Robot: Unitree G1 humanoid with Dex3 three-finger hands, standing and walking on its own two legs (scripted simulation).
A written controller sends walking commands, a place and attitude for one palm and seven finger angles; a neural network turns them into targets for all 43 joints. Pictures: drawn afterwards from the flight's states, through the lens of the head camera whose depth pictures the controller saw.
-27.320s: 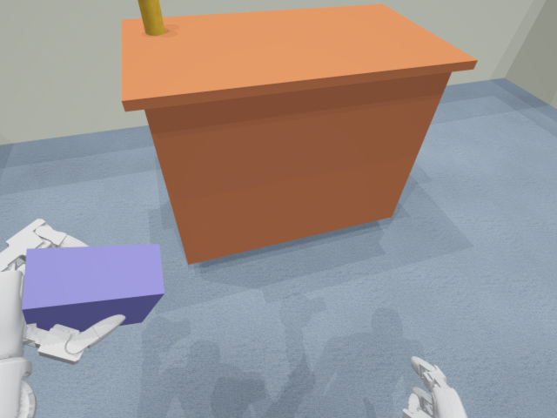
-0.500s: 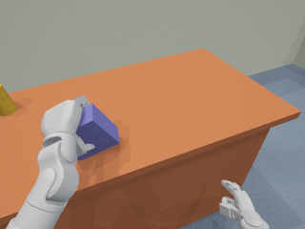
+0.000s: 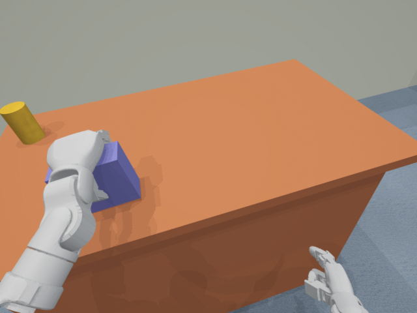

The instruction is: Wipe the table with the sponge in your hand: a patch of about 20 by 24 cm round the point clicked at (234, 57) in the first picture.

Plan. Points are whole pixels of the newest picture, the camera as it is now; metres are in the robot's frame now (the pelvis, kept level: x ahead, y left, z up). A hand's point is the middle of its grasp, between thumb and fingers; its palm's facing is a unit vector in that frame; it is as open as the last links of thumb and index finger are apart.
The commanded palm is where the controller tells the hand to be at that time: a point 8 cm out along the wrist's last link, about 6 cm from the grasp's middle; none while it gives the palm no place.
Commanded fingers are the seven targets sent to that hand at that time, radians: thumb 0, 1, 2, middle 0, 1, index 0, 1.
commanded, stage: wipe forward along the middle lane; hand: left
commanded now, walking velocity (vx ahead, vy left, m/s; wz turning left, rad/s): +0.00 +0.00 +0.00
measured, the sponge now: (102, 185) +0.30 +0.27 +0.11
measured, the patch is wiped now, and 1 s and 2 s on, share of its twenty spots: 1.00 1.00 1.00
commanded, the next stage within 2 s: slide back across to the first lane in 1.50 s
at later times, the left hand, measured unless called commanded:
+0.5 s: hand (97, 155) +0.35 +0.29 +0.15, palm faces +0.01 -0.03 -1.00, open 9.9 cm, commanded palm +0.33 +0.28 +0.20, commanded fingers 0.00 0.10 1.30 -1.20 -1.60 -1.20 -1.60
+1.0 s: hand (100, 140) +0.40 +0.30 +0.15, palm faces -0.06 -0.01 -1.00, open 9.9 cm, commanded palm +0.38 +0.30 +0.18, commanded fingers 0.00 0.10 1.30 -1.20 -1.60 -1.20 -1.60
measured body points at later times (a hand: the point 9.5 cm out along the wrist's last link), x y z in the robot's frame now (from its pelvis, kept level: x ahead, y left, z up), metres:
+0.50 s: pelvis +0.01 +0.00 +0.00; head +0.00 -0.04 +0.45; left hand +0.34 +0.28 +0.21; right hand +0.23 -0.21 -0.10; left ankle -0.01 +0.14 -0.74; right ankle +0.03 -0.10 -0.74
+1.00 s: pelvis +0.01 +0.00 +0.00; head +0.02 -0.03 +0.45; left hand +0.39 +0.30 +0.20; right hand +0.18 -0.24 -0.11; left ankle -0.01 +0.14 -0.74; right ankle +0.03 -0.10 -0.74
